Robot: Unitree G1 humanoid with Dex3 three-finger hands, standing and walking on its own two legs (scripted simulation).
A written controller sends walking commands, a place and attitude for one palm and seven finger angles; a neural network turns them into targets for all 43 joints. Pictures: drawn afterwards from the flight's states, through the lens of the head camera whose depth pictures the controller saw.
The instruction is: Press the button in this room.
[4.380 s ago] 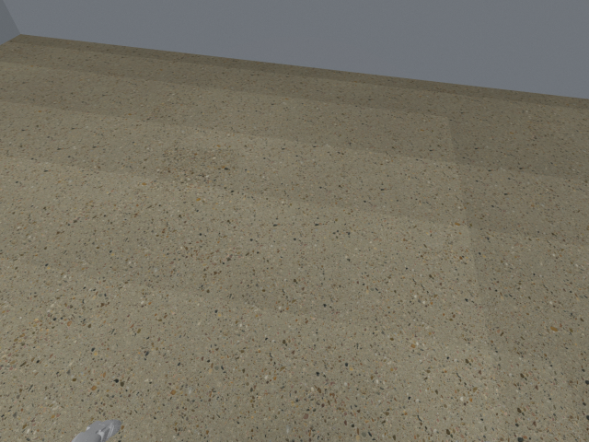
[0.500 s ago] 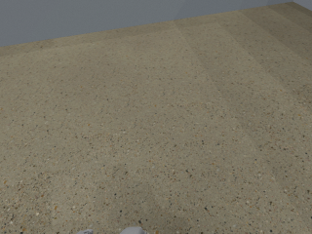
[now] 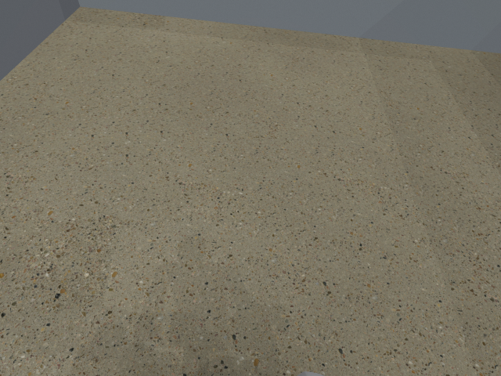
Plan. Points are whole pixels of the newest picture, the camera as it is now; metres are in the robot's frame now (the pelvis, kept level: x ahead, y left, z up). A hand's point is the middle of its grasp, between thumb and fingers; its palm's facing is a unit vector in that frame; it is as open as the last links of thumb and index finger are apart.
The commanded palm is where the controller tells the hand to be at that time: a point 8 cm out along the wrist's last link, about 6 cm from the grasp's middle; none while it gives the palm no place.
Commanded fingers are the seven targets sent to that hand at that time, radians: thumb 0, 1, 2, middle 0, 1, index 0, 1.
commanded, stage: turn or walk to find it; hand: left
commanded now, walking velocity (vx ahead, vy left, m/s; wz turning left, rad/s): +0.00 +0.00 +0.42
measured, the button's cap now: out of the picture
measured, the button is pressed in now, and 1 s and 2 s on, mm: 0 0 0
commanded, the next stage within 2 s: none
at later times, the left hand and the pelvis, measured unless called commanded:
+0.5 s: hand out of the picture +0.03 +0.15 -0.14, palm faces +0.22 -0.94 -0.27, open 7.4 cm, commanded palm none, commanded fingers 0.00 0.90 0.90 -0.20 -0.30 -0.20 -0.30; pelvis -0.03 -0.05 +0.00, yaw +13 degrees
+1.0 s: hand out of the picture -0.14 +0.21 -0.18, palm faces +0.47 -0.86 -0.22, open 7.4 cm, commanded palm none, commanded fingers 0.00 0.90 0.90 -0.20 -0.30 -0.20 -0.30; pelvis -0.08 +0.00 +0.00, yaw +25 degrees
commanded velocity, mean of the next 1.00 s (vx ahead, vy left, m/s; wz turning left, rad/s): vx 0.00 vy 0.00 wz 0.42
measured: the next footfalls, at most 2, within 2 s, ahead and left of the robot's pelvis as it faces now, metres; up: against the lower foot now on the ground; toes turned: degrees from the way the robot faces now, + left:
right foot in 0.32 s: +0.04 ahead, -0.14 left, +0.00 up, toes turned +4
left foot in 0.82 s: -0.07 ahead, +0.09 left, +0.00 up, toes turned +26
